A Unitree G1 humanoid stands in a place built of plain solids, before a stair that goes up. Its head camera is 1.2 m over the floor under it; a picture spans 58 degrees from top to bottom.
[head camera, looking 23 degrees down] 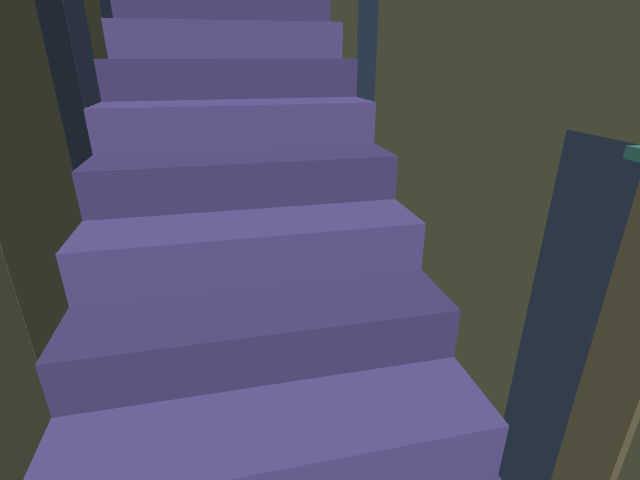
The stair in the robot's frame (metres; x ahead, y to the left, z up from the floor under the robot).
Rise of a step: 0.17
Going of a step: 0.28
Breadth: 1.14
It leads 13 degrees to the left of straight ahead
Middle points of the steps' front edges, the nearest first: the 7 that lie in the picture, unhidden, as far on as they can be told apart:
0.70 0.08 0.34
0.97 0.14 0.51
1.24 0.20 0.68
1.51 0.26 0.85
1.78 0.32 1.02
2.06 0.38 1.19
2.33 0.44 1.36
